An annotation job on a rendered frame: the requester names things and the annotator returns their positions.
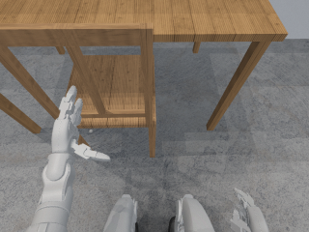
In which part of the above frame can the left robot forearm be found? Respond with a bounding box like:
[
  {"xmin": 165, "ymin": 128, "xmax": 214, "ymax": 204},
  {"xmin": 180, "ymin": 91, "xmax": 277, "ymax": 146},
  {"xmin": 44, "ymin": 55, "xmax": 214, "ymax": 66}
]
[{"xmin": 25, "ymin": 152, "xmax": 76, "ymax": 232}]

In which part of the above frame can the robot right hand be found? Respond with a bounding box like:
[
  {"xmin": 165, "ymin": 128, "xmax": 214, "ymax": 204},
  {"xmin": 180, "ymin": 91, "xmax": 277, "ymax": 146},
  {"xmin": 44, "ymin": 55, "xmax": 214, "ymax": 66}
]
[{"xmin": 230, "ymin": 188, "xmax": 269, "ymax": 232}]

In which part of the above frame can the robot left thigh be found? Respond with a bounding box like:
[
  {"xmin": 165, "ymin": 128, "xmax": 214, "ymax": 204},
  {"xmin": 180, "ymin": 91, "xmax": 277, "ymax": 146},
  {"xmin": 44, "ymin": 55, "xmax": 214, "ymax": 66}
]
[{"xmin": 101, "ymin": 197, "xmax": 138, "ymax": 232}]

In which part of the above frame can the chair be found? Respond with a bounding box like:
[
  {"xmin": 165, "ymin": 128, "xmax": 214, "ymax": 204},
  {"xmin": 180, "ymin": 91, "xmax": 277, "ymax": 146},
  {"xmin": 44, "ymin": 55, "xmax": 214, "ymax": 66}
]
[{"xmin": 0, "ymin": 22, "xmax": 156, "ymax": 158}]

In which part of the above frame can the table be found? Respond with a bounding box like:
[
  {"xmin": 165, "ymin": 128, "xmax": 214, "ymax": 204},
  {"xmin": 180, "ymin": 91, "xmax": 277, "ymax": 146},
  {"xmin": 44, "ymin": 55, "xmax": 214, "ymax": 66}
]
[{"xmin": 0, "ymin": 0, "xmax": 288, "ymax": 133}]

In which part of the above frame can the robot left hand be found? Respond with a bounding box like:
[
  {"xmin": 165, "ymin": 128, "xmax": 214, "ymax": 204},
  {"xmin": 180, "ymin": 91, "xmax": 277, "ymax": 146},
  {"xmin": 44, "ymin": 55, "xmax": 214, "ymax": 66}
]
[{"xmin": 51, "ymin": 85, "xmax": 111, "ymax": 162}]

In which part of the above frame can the right robot shin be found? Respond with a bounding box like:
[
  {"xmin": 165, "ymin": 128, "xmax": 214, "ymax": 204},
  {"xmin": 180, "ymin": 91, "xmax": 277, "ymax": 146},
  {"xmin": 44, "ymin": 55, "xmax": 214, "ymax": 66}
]
[{"xmin": 174, "ymin": 194, "xmax": 193, "ymax": 232}]

